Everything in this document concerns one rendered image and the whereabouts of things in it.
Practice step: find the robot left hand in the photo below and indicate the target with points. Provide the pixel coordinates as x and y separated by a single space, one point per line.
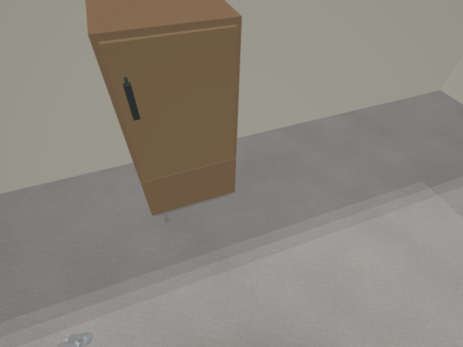
77 340

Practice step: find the handle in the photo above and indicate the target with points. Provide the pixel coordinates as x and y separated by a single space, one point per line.
131 99

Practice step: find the cupboard door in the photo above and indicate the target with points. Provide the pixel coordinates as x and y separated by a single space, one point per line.
184 86

